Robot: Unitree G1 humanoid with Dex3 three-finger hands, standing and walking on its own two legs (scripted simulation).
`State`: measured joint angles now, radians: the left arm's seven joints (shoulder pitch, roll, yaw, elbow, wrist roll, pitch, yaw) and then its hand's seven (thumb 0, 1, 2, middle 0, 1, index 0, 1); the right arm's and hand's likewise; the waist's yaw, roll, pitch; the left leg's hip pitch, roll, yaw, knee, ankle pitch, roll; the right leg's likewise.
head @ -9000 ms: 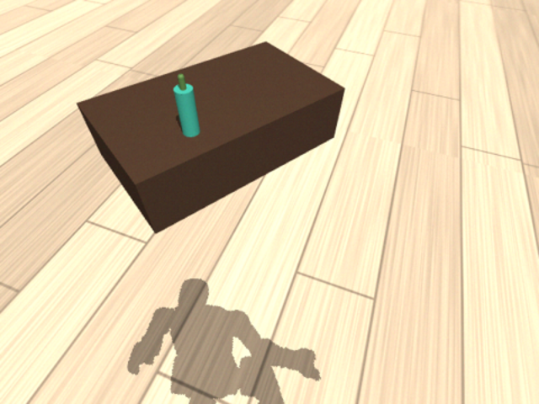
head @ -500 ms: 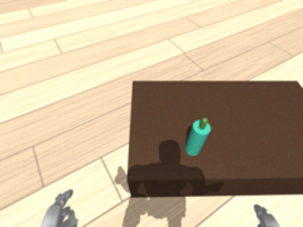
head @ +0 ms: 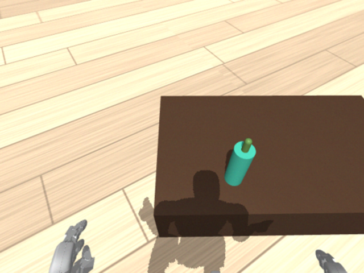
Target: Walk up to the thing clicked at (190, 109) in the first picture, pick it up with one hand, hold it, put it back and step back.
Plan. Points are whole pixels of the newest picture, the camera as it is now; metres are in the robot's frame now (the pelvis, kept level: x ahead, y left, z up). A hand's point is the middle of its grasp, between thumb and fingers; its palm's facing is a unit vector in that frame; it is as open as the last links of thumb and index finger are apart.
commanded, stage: go down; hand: right
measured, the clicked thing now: (240, 161) +0.55 -0.21 -0.25
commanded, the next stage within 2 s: approach in 1.68 s
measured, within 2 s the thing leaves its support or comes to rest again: neither
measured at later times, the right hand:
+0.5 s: hand (319, 252) +0.20 -0.30 -0.07, palm faces +0.16 +0.94 -0.31, open 17.5 cm
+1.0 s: hand (331, 191) +0.34 -0.36 -0.04, palm faces +0.19 +0.97 -0.13, open 17.5 cm
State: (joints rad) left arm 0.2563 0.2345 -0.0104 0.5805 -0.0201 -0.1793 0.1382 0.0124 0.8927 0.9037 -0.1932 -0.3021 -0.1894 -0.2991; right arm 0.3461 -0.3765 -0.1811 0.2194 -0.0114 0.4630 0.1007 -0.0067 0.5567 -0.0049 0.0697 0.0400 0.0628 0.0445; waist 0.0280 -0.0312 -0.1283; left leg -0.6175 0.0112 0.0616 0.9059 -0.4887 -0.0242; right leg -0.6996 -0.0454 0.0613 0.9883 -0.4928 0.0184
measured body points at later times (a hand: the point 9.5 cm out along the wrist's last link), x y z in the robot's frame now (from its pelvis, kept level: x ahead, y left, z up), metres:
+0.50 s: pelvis -0.02 +0.00 -0.01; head +0.04 -0.02 +0.44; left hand +0.14 +0.25 -0.09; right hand +0.19 -0.35 -0.05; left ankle -0.02 +0.14 -0.68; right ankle +0.00 -0.12 -0.68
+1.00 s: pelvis -0.04 +0.00 -0.04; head +0.09 -0.03 +0.39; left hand +0.03 +0.28 -0.13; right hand +0.32 -0.41 -0.03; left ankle -0.02 +0.14 -0.68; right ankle +0.00 -0.12 -0.68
